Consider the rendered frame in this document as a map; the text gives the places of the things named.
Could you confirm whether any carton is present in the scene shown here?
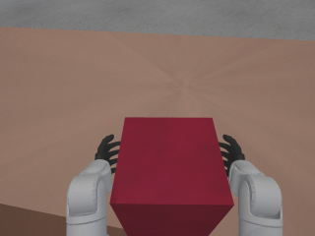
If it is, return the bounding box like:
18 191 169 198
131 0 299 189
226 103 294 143
109 117 234 236

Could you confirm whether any robot left hand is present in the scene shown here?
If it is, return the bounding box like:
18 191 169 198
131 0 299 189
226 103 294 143
94 134 121 174

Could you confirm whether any robot right forearm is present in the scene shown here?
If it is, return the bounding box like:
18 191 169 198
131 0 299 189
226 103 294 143
228 159 284 236

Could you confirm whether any robot right hand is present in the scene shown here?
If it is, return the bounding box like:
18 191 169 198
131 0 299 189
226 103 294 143
219 134 245 178

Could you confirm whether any robot left forearm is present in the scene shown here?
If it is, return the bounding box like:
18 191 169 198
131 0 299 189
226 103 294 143
66 159 113 236

